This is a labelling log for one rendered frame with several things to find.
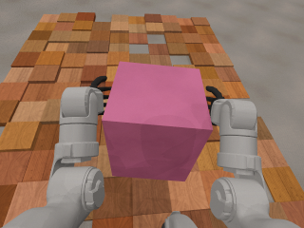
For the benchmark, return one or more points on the robot left upper arm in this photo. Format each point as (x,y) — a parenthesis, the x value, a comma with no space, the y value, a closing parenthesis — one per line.
(73,192)

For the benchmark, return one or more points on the robot right thigh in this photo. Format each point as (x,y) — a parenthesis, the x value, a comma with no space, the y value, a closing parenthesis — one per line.
(179,221)

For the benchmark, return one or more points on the carton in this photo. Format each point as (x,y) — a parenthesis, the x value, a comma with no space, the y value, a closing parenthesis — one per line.
(156,121)

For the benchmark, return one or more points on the robot right upper arm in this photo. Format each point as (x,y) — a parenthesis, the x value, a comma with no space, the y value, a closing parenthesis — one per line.
(243,203)

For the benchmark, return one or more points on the left robot forearm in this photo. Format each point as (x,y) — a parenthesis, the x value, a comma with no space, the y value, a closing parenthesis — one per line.
(79,109)

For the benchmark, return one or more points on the robot left hand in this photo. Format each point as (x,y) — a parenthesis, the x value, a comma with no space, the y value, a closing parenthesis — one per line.
(95,84)

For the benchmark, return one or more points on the robot right shin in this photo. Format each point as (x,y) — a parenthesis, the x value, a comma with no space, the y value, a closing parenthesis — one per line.
(175,212)

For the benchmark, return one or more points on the right robot forearm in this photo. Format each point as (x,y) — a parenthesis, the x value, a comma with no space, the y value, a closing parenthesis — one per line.
(237,121)

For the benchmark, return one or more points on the robot right hand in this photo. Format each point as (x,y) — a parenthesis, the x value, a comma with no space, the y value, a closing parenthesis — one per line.
(211,99)

